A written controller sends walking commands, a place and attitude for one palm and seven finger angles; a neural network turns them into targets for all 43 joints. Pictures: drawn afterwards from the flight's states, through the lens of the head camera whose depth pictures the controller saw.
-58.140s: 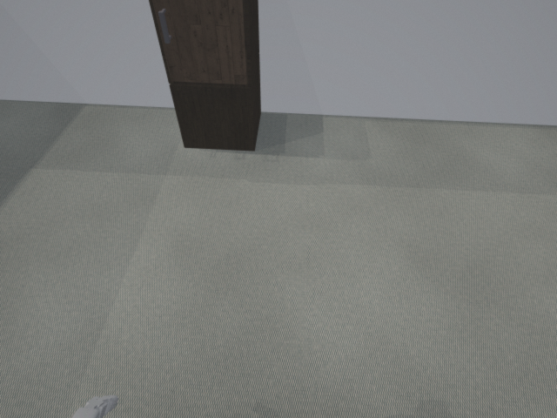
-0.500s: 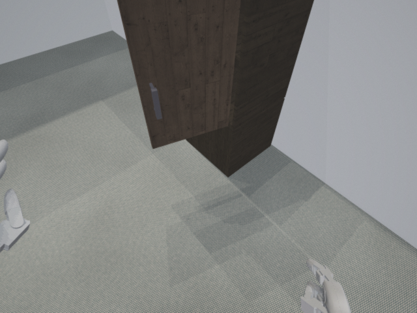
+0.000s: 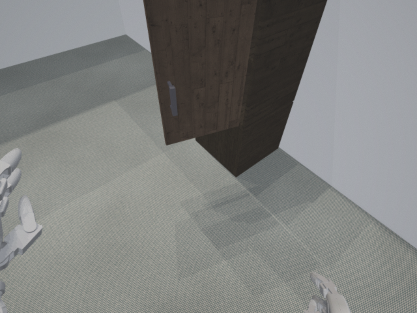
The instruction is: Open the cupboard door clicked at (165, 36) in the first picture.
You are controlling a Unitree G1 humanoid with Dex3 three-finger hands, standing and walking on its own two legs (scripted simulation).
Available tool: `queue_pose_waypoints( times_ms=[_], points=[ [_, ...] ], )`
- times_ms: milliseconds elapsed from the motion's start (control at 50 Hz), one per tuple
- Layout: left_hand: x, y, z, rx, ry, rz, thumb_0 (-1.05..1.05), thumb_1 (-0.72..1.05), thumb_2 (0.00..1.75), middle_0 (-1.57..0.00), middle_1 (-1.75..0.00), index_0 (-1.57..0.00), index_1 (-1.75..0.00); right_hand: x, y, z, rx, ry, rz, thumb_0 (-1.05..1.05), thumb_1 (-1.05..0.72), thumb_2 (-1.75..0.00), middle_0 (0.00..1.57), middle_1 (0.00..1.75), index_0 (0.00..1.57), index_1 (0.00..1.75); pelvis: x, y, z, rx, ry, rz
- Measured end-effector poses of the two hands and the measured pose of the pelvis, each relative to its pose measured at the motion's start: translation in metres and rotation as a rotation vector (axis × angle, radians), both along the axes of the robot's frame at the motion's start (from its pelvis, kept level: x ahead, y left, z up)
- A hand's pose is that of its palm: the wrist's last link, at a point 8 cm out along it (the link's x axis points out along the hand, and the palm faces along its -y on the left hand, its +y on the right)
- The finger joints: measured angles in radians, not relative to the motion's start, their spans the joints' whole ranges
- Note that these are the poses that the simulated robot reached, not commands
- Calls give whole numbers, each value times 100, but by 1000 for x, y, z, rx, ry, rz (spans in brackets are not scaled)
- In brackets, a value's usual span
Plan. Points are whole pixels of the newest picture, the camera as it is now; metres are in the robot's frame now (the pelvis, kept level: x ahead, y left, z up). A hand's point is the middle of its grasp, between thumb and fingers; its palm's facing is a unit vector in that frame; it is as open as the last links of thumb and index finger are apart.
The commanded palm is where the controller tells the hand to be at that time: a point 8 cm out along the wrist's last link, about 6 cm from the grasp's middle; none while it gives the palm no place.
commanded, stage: stop stepping back and stand still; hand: left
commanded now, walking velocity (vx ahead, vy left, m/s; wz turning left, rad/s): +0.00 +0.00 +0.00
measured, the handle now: (172, 98) +0.83 +0.18 -0.09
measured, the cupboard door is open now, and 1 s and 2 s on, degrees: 73 73 73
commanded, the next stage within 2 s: let the arm hang, fingers relaxed in 0.10 s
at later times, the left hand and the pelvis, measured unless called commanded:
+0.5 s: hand out of the picture +0.07 +0.18 -0.18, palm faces +0.02 -0.99 -0.16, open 7.2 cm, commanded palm none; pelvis +0.00 +0.01 -0.01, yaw +1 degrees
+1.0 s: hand out of the picture -0.01 +0.18 -0.17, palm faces +0.03 -0.98 -0.21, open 7.4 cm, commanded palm none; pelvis +0.02 +0.00 +0.00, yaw +0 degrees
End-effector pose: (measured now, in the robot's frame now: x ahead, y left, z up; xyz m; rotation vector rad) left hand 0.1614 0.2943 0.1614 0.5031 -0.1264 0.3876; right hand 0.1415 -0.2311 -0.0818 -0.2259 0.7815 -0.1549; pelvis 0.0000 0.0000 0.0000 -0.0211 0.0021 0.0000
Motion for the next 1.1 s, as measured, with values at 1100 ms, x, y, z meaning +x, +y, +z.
queue_pose_waypoints(
  times_ms=[1100],
  points=[
    [-155, -87, -306, -581, 1469, 190, 1, 91, 90, -20, -30, -19, -30, -137, 24, -71, 132, 644, -92, 1, -91, -90, 20, 30, 20, 30, 21, 0, 1, 32, -31, 5]
  ],
)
